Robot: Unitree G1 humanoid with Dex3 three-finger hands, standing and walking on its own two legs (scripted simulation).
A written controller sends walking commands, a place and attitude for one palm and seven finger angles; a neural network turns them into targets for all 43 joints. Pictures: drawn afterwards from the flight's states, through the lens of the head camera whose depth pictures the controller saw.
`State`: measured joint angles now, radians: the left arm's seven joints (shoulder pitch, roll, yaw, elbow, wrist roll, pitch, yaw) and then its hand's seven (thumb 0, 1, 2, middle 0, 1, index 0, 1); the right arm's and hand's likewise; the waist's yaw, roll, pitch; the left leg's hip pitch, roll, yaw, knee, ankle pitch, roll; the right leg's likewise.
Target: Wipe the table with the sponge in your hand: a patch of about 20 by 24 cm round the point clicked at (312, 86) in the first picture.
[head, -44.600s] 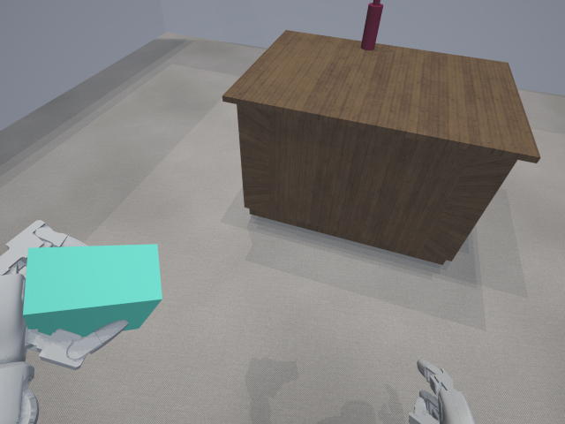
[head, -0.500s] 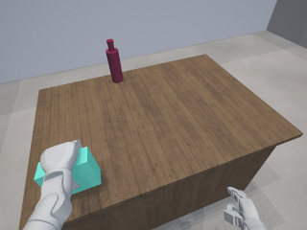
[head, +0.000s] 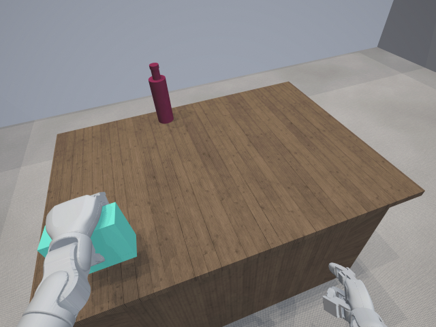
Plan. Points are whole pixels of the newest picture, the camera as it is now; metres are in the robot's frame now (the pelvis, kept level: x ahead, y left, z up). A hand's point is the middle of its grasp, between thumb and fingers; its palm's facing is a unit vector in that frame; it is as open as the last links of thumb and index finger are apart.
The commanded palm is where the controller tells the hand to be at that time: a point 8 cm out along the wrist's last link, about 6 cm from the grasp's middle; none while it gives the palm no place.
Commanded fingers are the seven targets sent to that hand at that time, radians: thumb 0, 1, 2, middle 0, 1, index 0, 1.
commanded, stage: lift the sponge slowly off the table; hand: left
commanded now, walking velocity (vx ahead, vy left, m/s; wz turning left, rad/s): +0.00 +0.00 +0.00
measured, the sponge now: (96, 246) +0.24 +0.30 +0.01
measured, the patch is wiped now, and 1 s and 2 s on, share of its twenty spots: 1.00 1.00 1.00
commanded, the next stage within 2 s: bring the sponge back beside the body in 0.36 s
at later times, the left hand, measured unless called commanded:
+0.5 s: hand (86, 224) +0.26 +0.30 +0.06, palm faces -0.03 -0.13 -0.99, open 10.1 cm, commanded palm +0.23 +0.29 +0.14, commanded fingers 0.00 0.10 1.30 -1.20 -1.60 -1.20 -1.60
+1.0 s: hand (73, 234) +0.23 +0.30 +0.08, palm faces +0.04 -0.15 -0.99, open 10.1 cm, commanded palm +0.19 +0.29 +0.16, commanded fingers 0.00 0.10 1.30 -1.20 -1.60 -1.20 -1.60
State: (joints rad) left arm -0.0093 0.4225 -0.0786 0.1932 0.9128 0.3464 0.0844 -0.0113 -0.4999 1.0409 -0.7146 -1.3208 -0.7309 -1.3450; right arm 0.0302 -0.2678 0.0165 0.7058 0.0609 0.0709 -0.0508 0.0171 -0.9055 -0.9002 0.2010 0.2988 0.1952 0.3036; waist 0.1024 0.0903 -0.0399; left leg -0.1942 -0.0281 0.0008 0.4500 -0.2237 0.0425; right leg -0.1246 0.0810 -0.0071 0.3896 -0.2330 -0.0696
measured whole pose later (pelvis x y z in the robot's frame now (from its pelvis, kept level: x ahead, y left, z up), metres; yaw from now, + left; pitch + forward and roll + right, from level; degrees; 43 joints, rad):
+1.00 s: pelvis +0.00 +0.01 +0.00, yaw +0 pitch -4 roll -1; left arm 0.09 0.45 -0.10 -0.08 0.90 0.44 0.01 -0.01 -0.50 1.04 -0.72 -1.32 -0.73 -1.34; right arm -0.05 -0.26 0.05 0.68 0.05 0.09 -0.03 0.02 -0.91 -0.90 0.20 0.30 0.20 0.30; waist 0.14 0.10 -0.01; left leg -0.13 -0.05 0.01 0.40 -0.20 0.06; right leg -0.06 0.06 0.00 0.34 -0.21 -0.05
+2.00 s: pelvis -0.02 +0.00 +0.00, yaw -1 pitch -7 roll -1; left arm 0.27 0.48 -0.04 -0.33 0.83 0.47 -0.02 -0.01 -0.50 1.04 -0.72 -1.31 -0.74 -1.34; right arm -0.05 -0.25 0.07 0.67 0.04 0.06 -0.04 0.02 -0.90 -0.90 0.20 0.30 0.20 0.30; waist 0.15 0.11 0.00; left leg -0.12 -0.02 0.01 0.43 -0.19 0.05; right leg -0.05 0.09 0.01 0.37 -0.20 -0.06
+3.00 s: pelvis -0.06 +0.03 -0.02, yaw -1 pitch +1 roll -2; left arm 0.45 0.39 0.36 -0.53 -0.02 -0.11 0.11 -0.01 -0.51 1.04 -0.72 -1.32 -0.74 -1.34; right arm 0.18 -0.22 0.02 0.55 -0.01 -0.07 -0.07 0.02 -0.90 -0.90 0.20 0.30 0.20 0.30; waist 0.02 -0.01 -0.04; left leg -0.44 -0.07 -0.01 0.64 -0.22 0.09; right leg -0.37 0.08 0.04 0.66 -0.28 0.00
